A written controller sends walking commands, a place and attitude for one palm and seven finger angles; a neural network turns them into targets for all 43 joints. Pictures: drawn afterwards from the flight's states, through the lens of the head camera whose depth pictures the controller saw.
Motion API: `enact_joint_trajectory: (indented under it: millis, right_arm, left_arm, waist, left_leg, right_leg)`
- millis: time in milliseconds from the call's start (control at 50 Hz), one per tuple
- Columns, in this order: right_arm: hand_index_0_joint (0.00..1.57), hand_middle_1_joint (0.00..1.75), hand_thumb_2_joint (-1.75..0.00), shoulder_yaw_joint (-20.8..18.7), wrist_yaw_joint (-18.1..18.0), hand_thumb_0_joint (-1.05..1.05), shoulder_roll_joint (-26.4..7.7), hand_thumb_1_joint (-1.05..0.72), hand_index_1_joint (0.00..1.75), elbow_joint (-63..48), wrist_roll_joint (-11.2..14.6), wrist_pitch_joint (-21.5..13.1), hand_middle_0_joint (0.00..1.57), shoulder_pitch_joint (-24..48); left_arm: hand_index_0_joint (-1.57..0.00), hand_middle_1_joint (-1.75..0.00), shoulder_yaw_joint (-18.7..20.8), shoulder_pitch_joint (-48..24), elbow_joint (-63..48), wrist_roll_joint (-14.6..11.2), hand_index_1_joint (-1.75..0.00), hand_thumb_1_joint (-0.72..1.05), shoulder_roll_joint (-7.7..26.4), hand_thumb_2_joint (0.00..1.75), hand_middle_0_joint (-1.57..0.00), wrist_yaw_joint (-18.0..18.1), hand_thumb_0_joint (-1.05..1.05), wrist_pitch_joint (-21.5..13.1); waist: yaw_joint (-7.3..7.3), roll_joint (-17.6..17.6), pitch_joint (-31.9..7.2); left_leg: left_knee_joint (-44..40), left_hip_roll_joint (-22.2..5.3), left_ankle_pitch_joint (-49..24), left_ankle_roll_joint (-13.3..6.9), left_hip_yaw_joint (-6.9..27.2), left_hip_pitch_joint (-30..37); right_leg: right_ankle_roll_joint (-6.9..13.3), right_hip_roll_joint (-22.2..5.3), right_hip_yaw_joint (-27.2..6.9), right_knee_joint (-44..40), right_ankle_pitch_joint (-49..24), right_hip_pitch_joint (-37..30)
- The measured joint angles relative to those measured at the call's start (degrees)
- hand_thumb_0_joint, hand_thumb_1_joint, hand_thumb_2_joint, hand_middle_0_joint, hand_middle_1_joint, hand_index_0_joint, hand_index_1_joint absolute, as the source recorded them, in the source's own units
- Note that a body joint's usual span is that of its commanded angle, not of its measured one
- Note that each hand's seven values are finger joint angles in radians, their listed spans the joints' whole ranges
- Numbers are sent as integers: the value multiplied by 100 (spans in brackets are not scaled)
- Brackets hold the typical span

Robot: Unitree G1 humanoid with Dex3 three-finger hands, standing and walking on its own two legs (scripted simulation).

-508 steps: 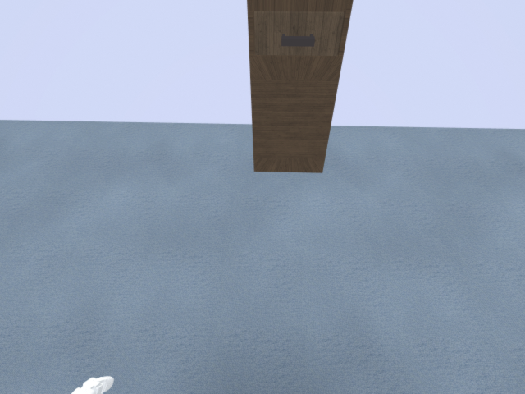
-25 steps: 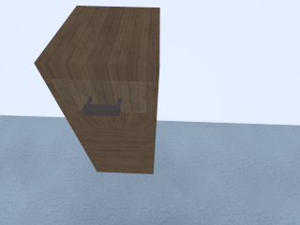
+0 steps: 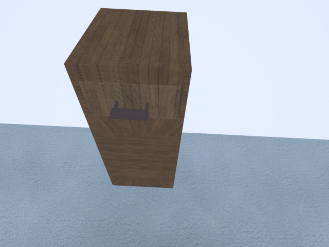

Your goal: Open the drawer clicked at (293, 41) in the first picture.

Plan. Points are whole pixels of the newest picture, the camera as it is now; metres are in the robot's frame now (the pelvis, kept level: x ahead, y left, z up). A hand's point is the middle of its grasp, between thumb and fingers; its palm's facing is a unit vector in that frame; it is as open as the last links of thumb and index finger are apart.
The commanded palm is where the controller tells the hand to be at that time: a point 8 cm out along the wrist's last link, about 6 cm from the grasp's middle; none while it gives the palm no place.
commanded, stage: come to a stop and stand still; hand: left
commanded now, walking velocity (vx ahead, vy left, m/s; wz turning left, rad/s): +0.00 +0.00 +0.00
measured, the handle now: (130, 109) +0.54 +0.16 -0.02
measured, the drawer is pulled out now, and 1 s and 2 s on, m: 0.00 0.00 0.00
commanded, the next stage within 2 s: look again from close up in 0.36 s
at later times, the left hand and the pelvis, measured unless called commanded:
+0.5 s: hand out of the picture -0.07 +0.12 -0.17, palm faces +0.03 -0.99 -0.13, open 7.4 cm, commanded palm none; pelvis -0.02 -0.02 +0.00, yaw +1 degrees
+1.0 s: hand out of the picture +0.02 +0.15 -0.18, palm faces +0.01 -0.98 -0.18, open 7.4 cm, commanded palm none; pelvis +0.02 -0.02 +0.00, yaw -1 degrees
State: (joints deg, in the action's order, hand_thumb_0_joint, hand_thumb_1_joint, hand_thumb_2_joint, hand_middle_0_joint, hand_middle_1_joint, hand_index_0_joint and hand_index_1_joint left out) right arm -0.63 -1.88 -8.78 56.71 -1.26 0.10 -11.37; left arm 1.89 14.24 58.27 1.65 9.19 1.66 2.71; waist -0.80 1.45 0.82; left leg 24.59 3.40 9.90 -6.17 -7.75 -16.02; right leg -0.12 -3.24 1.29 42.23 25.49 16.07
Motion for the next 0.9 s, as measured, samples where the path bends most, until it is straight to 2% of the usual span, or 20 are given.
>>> enact_joint_trajectory:
  millis: [80,120,180,300,460,500,540,600,800,900]
  right_arm:
    - [20,30,-90,-16,23,0,-17,-93,30,125,32,5,21,-115]
    - [20,30,-90,-43,25,0,-100,-94,30,236,54,39,21,-177]
    - [20,30,-90,-10,69,0,-123,-94,30,388,48,66,21,-362]
    - [20,30,-90,80,93,0,4,-92,30,711,46,93,20,-722]
    - [20,30,-90,112,73,1,159,-91,30,913,47,100,20,-938]
    - [20,30,-90,129,124,1,144,-91,30,772,31,116,20,-931]
    - [20,30,-90,102,166,1,115,-90,30,579,5,109,20,-899]
    - [20,30,-90,94,164,1,86,-90,30,403,-9,55,20,-897]
    - [20,30,-90,168,101,3,42,-93,30,495,-7,-11,20,-811]
    - [20,30,-90,177,82,3,-1,-93,30,549,19,-109,20,-692]
  left_arm:
    - [-19,-30,-43,101,96,-6,-30,92,-23,89,-20,8,1,-98]
    - [-19,-30,-96,175,185,-12,-30,92,-99,89,-20,19,1,-132]
    - [-19,-30,-159,363,277,-38,-30,92,-123,89,-20,0,1,-194]
    - [-19,-30,-206,571,450,-61,-30,91,-157,89,-20,-10,1,-184]
    - [-19,-30,-247,783,575,-71,-30,91,-332,89,-20,-12,1,-243]
    - [-20,-30,-310,816,553,-18,-30,91,-380,89,-20,54,1,-303]
    - [-20,-30,-330,858,485,-20,-30,90,-411,89,-20,63,1,-333]
    - [-20,-30,-327,851,482,-53,-30,90,-393,89,-20,55,1,-346]
    - [-19,-30,-250,572,267,-61,-30,91,-215,89,-20,92,1,-393]
    - [-19,-30,-243,458,251,-66,-30,91,-148,89,-20,114,1,-397]
  waist:
    - [20,-18,-62]
    - [67,-178,-55]
    - [123,-215,-106]
    - [144,-75,-168]
    - [108,-72,-178]
    - [119,-169,-112]
    - [190,-281,-42]
    - [277,-389,-9]
    - [132,-305,-197]
    - [133,-167,-158]
  left_leg:
    - [-10,37,-90,40,-91,-113]
    - [-59,-48,-131,96,-35,-67]
    - [-176,-94,-222,144,20,20]
    - [-250,-143,-283,173,75,81]
    - [-308,-170,-363,218,138,12]
    - [45,-249,-174,311,201,-202]
    - [450,-311,62,348,282,-444]
    - [779,-324,137,225,318,-567]
    - [598,-168,298,152,138,-257]
    - [425,-159,289,174,88,-91]
  right_leg:
    - [42,20,-39,-1294,-547,-538]
    - [-24,111,10,-1463,-706,-635]
    - [-41,170,59,-1617,-793,-747]
    - [21,234,107,-1712,-849,-825]
    - [73,273,165,-1758,-899,-765]
    - [94,341,214,-1700,-884,-701]
    - [125,405,265,-1521,-794,-575]
    - [120,414,300,-1230,-606,-493]
    - [31,240,125,-1172,-402,-651]
    - [29,235,68,-1340,-425,-793]
